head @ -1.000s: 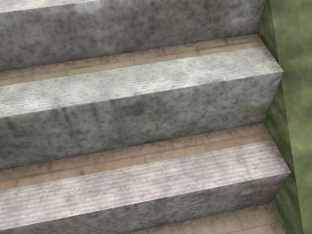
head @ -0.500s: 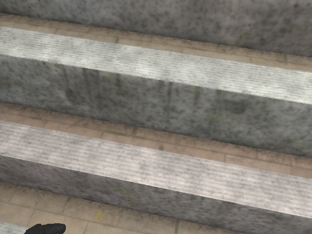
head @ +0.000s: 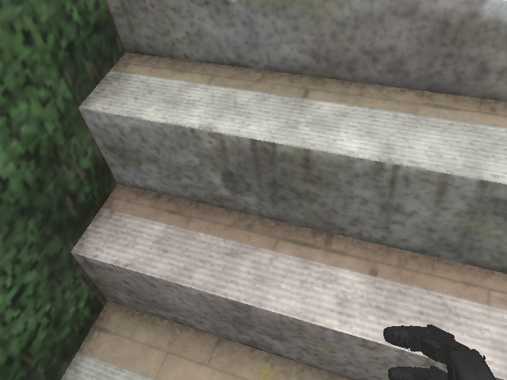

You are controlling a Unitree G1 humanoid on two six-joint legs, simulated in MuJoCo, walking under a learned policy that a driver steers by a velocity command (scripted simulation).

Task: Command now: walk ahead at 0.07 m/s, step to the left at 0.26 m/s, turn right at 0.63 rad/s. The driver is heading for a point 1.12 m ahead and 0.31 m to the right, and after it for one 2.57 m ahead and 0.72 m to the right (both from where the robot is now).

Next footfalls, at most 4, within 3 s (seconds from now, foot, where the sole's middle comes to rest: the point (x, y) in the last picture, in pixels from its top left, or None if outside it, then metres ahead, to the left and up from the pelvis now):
0.08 left None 0.08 0.18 -0.78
0.64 right None -0.08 -0.12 -0.78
1.26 left None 0.03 0.00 -0.78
1.56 right None -0.01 -0.21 -0.78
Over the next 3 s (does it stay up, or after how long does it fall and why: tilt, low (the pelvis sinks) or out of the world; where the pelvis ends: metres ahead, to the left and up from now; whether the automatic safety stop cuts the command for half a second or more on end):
stays up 0.02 -0.07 0.00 its command is cut before an obstacle from the start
